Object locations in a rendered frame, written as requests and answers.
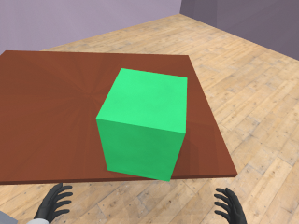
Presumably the robot right hand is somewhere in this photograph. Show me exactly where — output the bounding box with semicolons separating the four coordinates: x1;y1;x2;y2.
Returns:
214;188;248;224

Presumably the robot left hand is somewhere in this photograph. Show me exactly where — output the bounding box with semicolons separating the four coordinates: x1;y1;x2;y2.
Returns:
34;182;73;224

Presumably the carton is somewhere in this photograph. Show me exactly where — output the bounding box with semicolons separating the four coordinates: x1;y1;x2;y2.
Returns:
96;68;188;182

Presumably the table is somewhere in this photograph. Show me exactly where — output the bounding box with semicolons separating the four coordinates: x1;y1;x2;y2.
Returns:
0;50;238;224

